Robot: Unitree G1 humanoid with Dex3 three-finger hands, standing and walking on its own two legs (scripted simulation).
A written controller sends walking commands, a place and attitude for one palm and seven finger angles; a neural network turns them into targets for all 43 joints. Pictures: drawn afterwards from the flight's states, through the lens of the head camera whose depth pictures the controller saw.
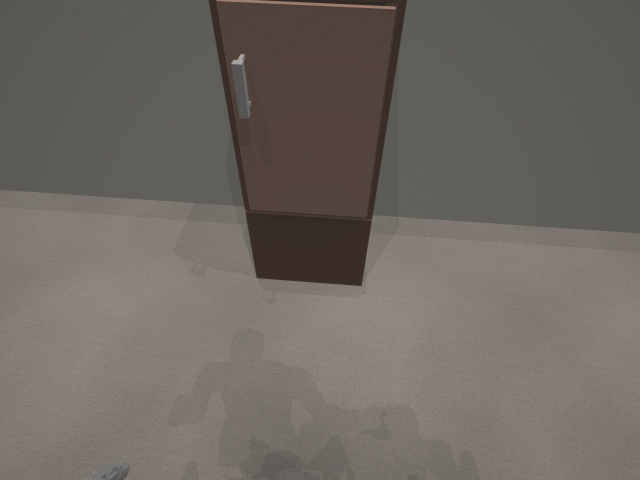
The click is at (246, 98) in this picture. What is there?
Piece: cupboard door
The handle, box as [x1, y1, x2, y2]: [231, 54, 250, 118]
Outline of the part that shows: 240,54 237,60 233,60 231,66 239,117 248,118 250,113 250,101 248,100 243,65 243,61 245,58 244,54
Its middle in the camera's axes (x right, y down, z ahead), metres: -0.18 -0.36 +0.91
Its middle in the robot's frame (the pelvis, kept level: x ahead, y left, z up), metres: +0.92 +0.23 +0.05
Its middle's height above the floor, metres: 0.82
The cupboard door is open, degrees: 0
